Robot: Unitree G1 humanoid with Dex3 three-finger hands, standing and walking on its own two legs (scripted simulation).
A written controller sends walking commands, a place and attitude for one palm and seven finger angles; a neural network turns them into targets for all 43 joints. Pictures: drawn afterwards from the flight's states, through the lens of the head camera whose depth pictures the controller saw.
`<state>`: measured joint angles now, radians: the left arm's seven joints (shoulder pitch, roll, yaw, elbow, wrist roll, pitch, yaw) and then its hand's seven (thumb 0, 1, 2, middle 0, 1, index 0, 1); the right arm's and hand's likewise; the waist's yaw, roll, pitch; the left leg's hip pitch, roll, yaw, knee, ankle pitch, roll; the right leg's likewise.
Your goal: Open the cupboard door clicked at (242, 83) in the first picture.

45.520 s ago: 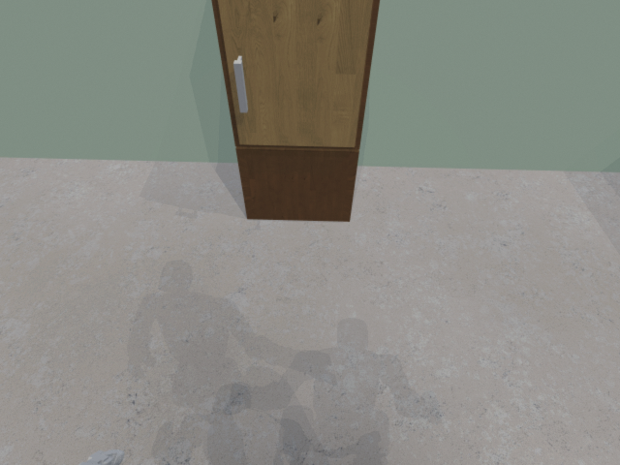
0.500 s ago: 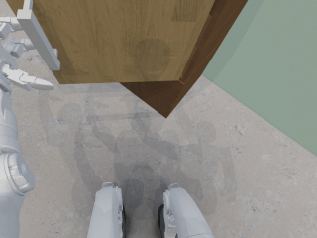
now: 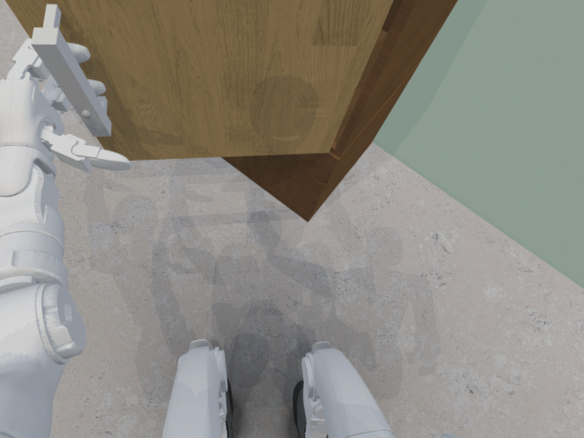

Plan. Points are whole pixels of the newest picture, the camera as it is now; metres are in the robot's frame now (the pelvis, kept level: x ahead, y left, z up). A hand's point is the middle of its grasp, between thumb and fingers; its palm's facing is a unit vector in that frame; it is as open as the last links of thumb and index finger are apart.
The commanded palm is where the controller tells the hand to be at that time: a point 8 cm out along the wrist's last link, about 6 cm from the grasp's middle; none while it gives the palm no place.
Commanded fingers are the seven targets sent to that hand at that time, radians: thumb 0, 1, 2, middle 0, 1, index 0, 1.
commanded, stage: slide the fingers in behind the handle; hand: left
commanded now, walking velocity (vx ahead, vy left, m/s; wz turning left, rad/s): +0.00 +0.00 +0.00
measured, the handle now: (80, 77) +0.56 +0.25 +0.04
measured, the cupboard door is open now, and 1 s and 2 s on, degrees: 44 44 66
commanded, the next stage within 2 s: close the thumb around the handle in 0.52 s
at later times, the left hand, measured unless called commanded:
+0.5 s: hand (92, 115) +0.51 +0.22 +0.04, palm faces +0.05 -1.00 -0.03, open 14.0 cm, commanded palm +0.49 +0.25 +0.04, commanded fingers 0.00 -0.50 0.30 -0.30 -1.20 -0.30 -1.20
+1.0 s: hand (97, 112) +0.51 +0.22 +0.04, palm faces +0.06 -1.00 -0.03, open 9.9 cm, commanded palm +0.49 +0.25 +0.04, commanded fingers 0.00 0.62 0.78 -0.38 -1.32 -0.38 -1.32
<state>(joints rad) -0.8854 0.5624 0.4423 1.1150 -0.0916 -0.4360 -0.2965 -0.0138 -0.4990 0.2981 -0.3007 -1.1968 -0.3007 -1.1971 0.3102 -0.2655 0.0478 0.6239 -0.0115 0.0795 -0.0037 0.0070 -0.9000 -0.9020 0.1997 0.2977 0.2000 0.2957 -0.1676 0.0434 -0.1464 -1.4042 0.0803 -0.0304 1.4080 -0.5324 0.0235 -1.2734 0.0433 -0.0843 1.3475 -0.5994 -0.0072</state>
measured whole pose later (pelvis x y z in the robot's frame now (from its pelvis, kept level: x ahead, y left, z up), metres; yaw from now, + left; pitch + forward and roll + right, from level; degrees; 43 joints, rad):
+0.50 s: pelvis +0.00 +0.00 +0.00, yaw +0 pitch +29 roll -6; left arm -0.88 0.53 0.41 1.12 -0.10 -0.46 -0.27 -0.01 -0.50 0.30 -0.30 -1.20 -0.30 -1.20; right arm 0.32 -0.27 0.04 0.64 -0.01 0.09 0.00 0.01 -0.90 -0.90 0.20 0.30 0.20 0.30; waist -0.16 0.05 -0.15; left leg -1.39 0.07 -0.03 1.40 -0.53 0.02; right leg -1.26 0.04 -0.08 1.34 -0.60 -0.01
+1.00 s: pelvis +0.00 +0.00 +0.00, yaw +0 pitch +30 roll -5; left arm -0.89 0.54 0.43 1.13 -0.09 -0.46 -0.26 -0.01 0.10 0.55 -0.34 -1.26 -0.34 -1.26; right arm 0.32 -0.26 0.04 0.63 -0.02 0.08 0.00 0.01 -0.90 -0.90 0.20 0.30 0.20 0.30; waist -0.17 0.05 -0.15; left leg -1.40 0.08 -0.03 1.40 -0.53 0.02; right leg -1.27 0.04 -0.08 1.35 -0.60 -0.01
